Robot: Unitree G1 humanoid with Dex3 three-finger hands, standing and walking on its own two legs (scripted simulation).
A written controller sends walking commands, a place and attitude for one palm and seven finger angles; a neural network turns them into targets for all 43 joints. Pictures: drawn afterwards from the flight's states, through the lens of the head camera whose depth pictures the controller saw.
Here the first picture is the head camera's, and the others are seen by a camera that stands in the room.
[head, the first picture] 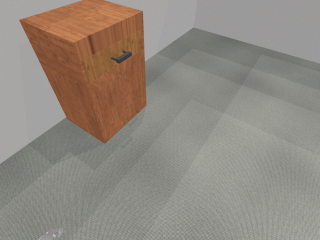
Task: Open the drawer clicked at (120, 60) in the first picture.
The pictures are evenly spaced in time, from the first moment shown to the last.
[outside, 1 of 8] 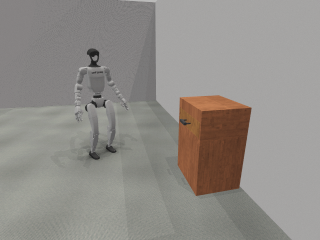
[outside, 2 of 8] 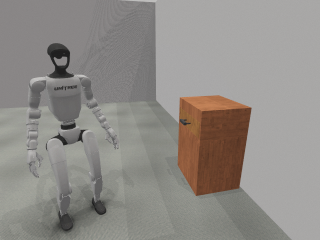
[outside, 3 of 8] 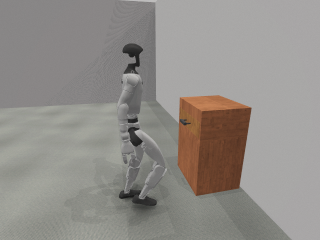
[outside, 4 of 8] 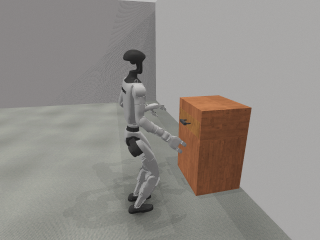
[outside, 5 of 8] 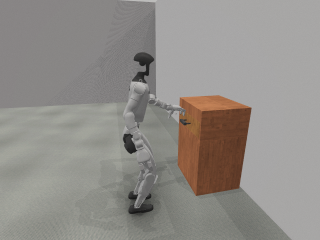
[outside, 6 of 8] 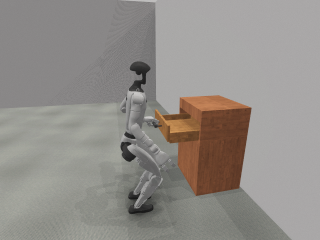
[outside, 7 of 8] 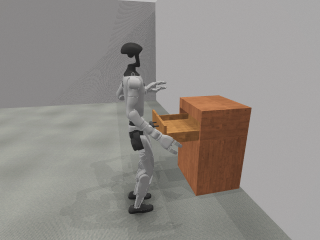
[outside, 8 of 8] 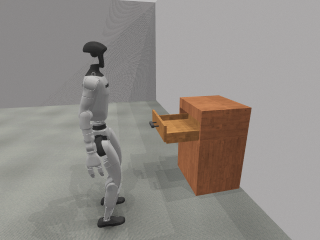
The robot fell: no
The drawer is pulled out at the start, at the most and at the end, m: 0.00 0.30 0.30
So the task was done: yes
